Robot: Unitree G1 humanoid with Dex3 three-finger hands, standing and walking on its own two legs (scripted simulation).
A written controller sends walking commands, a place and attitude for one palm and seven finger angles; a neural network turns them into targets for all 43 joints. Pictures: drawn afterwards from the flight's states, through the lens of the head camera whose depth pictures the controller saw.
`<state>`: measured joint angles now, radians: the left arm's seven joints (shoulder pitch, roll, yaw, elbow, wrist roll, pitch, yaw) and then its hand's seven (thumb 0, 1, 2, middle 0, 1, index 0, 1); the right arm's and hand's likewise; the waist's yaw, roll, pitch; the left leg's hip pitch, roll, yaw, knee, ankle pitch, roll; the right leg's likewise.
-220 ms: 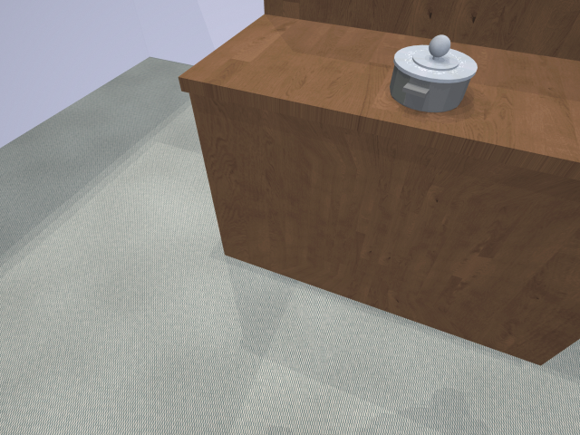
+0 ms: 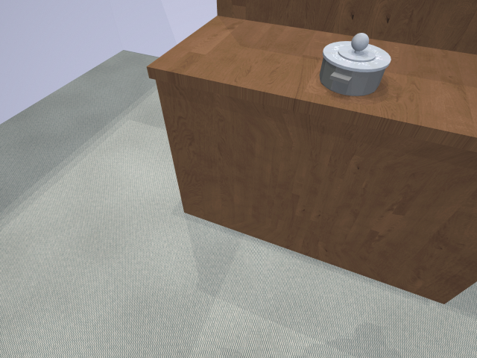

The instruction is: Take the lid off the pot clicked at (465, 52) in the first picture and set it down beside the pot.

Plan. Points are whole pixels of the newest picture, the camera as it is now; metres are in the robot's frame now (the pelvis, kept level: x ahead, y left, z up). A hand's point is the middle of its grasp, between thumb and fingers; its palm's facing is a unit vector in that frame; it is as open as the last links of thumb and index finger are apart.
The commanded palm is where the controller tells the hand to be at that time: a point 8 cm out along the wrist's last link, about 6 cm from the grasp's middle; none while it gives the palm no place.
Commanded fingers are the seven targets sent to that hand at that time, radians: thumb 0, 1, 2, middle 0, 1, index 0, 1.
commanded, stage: look at it before walking up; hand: left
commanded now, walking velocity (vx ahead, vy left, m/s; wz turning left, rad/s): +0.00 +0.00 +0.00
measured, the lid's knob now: (360, 42) +0.88 -0.29 +0.16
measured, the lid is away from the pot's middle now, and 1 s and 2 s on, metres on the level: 0.00 0.00 0.00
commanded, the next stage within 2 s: walk to a spot facing it in 0.42 s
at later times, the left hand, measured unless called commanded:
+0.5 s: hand out of the picture +0.07 +0.25 -0.16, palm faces -0.02 -0.94 -0.33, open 7.4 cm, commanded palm none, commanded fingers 0.00 0.90 0.90 -0.20 -0.30 -0.20 -0.30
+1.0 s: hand out of the picture +0.07 +0.17 -0.17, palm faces -0.14 -0.96 -0.26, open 7.4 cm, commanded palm none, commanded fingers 0.00 0.90 0.90 -0.20 -0.30 -0.20 -0.30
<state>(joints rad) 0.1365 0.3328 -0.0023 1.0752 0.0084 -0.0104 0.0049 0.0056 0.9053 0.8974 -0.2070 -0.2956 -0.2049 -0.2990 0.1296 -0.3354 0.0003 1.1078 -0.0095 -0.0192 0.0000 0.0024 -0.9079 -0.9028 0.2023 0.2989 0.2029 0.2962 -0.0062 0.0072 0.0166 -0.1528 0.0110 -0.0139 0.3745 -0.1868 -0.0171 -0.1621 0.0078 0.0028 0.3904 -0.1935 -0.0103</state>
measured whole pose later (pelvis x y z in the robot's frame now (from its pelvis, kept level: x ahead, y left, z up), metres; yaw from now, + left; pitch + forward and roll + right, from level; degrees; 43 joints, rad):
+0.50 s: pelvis +0.01 +0.00 +0.00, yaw +0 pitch -2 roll +0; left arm 0.16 0.33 0.00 1.09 0.01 -0.01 0.00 0.01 0.91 0.90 -0.21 -0.30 -0.20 -0.30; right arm 0.13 -0.33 0.00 1.12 -0.01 -0.02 0.00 0.00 -0.91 -0.90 0.20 0.30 0.20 0.30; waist 0.00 0.00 0.03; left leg -0.14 0.01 -0.01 0.35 -0.19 -0.02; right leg -0.15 0.01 0.01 0.36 -0.19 -0.01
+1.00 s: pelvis -0.01 -0.02 -0.01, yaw -12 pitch -1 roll +1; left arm 0.26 0.19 0.04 0.94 0.02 0.03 0.01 0.00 0.91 0.90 -0.21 -0.30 -0.20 -0.30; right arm 0.16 -0.23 -0.05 0.98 -0.01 0.05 -0.02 0.00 -0.91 -0.90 0.20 0.30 0.20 0.30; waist 0.03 0.02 0.09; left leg -0.43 0.04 0.02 1.04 -0.43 -0.05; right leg -0.32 0.07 0.04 0.59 -0.25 -0.07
